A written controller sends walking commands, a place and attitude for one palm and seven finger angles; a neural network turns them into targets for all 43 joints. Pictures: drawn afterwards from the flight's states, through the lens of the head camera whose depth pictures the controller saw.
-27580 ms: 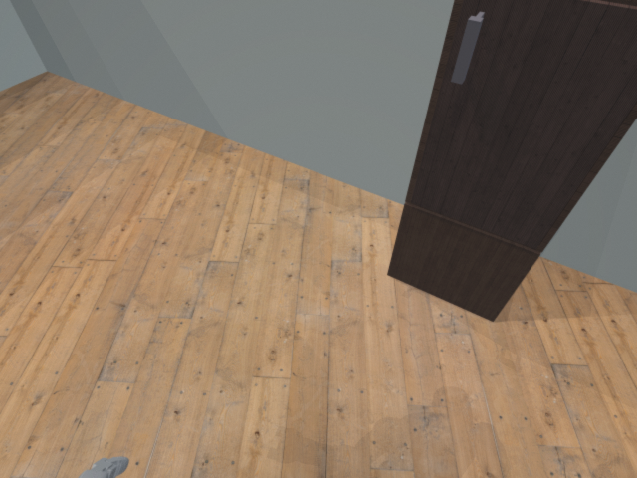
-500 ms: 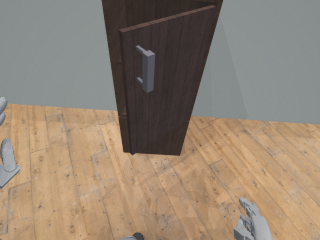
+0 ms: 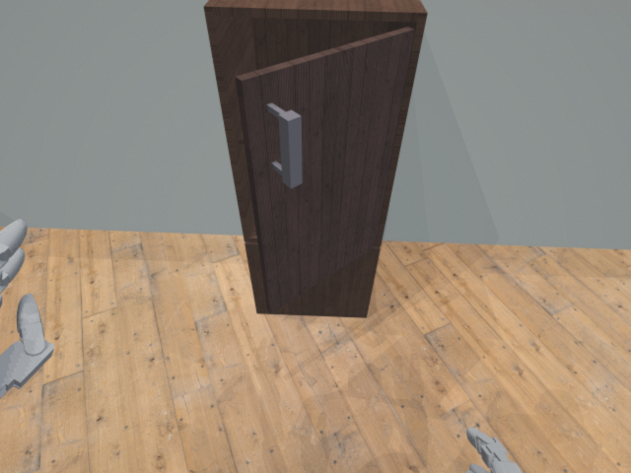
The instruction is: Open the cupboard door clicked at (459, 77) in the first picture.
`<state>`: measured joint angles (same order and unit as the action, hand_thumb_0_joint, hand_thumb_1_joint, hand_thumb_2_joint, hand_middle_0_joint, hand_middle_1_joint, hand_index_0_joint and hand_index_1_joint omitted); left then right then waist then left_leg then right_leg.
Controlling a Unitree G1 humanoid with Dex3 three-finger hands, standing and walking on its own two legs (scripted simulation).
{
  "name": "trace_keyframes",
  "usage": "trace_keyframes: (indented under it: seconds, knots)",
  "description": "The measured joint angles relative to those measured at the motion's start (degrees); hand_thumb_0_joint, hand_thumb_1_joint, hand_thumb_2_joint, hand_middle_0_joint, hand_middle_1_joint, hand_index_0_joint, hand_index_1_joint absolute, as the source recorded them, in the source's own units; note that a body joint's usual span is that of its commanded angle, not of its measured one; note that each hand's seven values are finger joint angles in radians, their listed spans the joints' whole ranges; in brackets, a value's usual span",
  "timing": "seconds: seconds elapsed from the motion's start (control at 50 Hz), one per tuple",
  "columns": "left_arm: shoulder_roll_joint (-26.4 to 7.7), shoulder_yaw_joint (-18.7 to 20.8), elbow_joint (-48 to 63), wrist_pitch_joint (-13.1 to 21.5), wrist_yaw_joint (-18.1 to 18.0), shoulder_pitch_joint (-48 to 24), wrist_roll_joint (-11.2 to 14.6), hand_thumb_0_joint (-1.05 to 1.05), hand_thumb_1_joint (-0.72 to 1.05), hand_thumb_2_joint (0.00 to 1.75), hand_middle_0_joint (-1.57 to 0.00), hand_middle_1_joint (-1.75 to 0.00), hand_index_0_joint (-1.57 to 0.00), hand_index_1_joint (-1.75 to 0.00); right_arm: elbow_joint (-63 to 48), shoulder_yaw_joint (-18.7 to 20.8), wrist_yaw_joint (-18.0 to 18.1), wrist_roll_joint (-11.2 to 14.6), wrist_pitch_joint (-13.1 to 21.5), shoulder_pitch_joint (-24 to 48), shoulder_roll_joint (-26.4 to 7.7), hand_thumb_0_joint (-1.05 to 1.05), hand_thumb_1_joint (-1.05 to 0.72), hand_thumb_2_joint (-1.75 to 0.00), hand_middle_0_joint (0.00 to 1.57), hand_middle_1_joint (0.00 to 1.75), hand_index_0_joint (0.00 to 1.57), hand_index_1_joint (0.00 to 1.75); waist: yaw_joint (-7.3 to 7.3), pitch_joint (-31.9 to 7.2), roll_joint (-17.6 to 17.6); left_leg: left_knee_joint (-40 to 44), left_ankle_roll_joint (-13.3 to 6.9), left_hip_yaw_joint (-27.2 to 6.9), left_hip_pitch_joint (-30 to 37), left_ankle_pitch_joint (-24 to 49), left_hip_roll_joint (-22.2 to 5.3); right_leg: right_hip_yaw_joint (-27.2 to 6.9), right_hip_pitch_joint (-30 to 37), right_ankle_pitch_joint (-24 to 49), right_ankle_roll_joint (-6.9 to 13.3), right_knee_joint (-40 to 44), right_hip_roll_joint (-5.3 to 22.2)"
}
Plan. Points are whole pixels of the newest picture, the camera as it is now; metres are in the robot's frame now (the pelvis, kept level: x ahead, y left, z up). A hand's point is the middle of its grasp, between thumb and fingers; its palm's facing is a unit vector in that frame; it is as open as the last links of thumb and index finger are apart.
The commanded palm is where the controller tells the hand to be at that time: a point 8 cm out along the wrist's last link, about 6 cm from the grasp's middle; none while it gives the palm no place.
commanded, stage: stop stepping back and stand still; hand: left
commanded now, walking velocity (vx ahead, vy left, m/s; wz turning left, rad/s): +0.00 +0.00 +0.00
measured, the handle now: (283, 145) +0.57 +0.10 +0.14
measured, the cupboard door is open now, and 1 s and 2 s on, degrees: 41 41 41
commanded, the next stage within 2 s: let the arm hang, fingers relaxed in 0.04 s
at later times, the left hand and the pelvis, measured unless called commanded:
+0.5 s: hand out of the picture -0.02 +0.18 -0.18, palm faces +0.00 -0.99 -0.14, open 7.4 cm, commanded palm none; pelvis -0.03 +0.00 +0.00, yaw +3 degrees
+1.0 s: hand out of the picture -0.01 +0.20 -0.16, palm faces +0.08 -0.96 -0.27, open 7.4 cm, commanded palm none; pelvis -0.01 +0.00 +0.01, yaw +3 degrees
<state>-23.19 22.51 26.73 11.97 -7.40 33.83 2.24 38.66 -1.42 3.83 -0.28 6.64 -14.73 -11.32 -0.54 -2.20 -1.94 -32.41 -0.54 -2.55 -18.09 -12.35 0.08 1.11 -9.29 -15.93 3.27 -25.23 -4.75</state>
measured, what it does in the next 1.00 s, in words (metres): stands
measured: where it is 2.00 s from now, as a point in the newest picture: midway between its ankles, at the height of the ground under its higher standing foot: outside the picture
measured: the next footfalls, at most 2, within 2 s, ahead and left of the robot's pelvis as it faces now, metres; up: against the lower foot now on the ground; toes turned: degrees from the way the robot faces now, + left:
none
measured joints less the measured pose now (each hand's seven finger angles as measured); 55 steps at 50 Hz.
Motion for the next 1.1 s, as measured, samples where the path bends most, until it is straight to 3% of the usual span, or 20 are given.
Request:
trace_keyframes:
  seconds: [0.14, 0.16, 0.22, 0.32, 0.4, 0.5, 0.6, 0.74, 0.9, 1.1]
  knots:
    - [2.3, -0.7, -4.1, -1.5, -0.4, -5.0, -0.3, 0.01, 0.89, 0.89, -0.21, -0.30, -0.21, -0.30, -0.3, 1.2, 0.9, 0.7, 0.3, 1.6, -2.1, 0.02, -0.90, -0.89, 0.20, 0.30, 0.20, 0.30, -0.20, 2.3, 1.8, 4.7, -0.4, 0.7, 3.4, 0.6, 1.2, -0.4, 1.0, -0.1, -0.9, -0.2, 1.4]
    - [1.7, -2.0, -6.8, -0.5, 0.5, -6.4, -1.4, 0.01, 0.89, 0.89, -0.21, -0.30, -0.21, -0.30, 0.6, 1.6, -0.1, 0.6, 1.5, 2.2, -2.6, 0.02, -0.90, -0.89, 0.20, 0.30, 0.20, 0.30, -0.07, 2.0, 1.6, 4.1, -0.5, 0.4, 2.3, 0.8, 1.3, -0.1, 0.1, 0.0, -1.0, -0.7, 1.5]
    - [0.6, -9.8, -25.1, -4.6, 4.8, -15.0, -3.4, 0.00, 0.90, 0.90, -0.20, -0.30, -0.20, -0.30, 5.0, 2.7, -2.9, 0.2, -0.3, 5.3, -5.7, 0.01, -0.90, -0.89, 0.20, 0.30, 0.20, 0.30, -0.27, 0.8, -0.1, 1.3, -1.0, -0.3, -1.2, 0.3, 2.4, 0.9, -3.7, -1.5, -1.1, -5.0, 2.4]
    - [4.3, -19.4, -58.1, -12.7, 7.8, -22.8, -4.4, 0.00, 0.90, 0.90, -0.20, -0.30, -0.20, -0.30, 10.4, 2.2, -4.0, -0.8, -4.5, 8.6, -6.7, 0.01, -0.90, -0.89, 0.20, 0.30, 0.20, 0.30, 1.51, 1.8, 0.0, 0.2, -1.2, -0.5, -2.1, 0.7, 3.3, 1.4, -5.2, -2.6, -1.1, -7.9, 3.4]
    - [8.4, -23.1, -74.3, -14.5, 8.3, -22.6, -4.0, 0.01, 0.91, 0.89, -0.20, -0.30, -0.20, -0.30, 13.9, 1.5, -4.0, -1.2, -6.3, 7.5, -5.7, 0.01, -0.90, -0.89, 0.20, 0.30, 0.20, 0.30, 2.13, 4.4, 2.3, 2.2, -0.9, -0.8, -0.3, 1.8, 3.0, 1.5, -3.4, -1.4, -0.9, -5.8, 3.1]
    - [12.3, -24.0, -85.7, -14.1, 8.3, -19.2, -3.4, 0.01, 0.91, 0.89, -0.20, -0.30, -0.20, -0.30, 19.5, 1.1, -3.3, -1.0, -7.9, 4.2, -4.0, 0.01, -0.90, -0.89, 0.20, 0.30, 0.20, 0.30, 0.91, 6.6, 3.6, 5.8, -0.6, -1.5, 1.5, 3.8, 2.7, 2.1, -1.1, 0.9, -0.7, -1.4, 2.8]
    - [13.0, -22.9, -92.1, -13.4, 7.7, -15.7, -3.1, 0.01, 0.91, 0.89, -0.21, -0.30, -0.20, -0.30, 24.0, 1.3, -2.6, -0.7, -8.6, 1.4, -1.9, 0.01, -0.90, -0.89, 0.20, 0.30, 0.20, 0.30, -0.24, 7.4, 2.8, 7.5, -0.6, -2.2, 2.6, 4.5, 2.7, 2.6, 0.3, 1.8, -0.7, 0.9, 2.7]
    - [11.7, -21.8, -95.4, -12.9, 6.7, -13.8, -2.9, 0.01, 0.91, 0.89, -0.20, -0.30, -0.20, -0.30, 26.1, 1.4, -2.2, -0.6, -8.5, 0.1, 0.6, 0.01, -0.90, -0.89, 0.20, 0.30, 0.20, 0.30, -0.28, 7.1, 0.7, 8.3, -0.5, -2.2, 3.6, 4.5, 2.8, 2.6, 1.2, 1.6, -0.6, 1.4, 2.8]
    - [10.9, -21.5, -94.0, -12.0, 6.0, -17.1, -2.8, 0.00, 0.91, 0.89, -0.20, -0.30, -0.20, -0.30, 26.5, 1.5, -2.3, -0.6, -7.9, 1.5, 1.4, 0.01, -0.90, -0.89, 0.20, 0.30, 0.20, 0.30, 0.27, 5.7, -0.4, 8.3, -0.3, -1.9, 4.7, 3.8, 2.8, 2.3, 2.0, 0.8, -0.3, 0.9, 2.9]
    - [12.4, -21.8, -91.0, -10.9, 6.0, -22.8, -2.8, 0.00, 0.91, 0.89, -0.20, -0.30, -0.20, -0.30, 26.6, 1.6, -2.3, -0.8, -7.1, 3.3, 0.2, 0.01, -0.90, -0.89, 0.20, 0.30, 0.20, 0.30, 0.90, 4.3, 0.6, 9.3, 0.1, -1.8, 6.2, 3.3, 2.7, 2.1, 3.3, 0.2, 0.0, 1.6, 2.7]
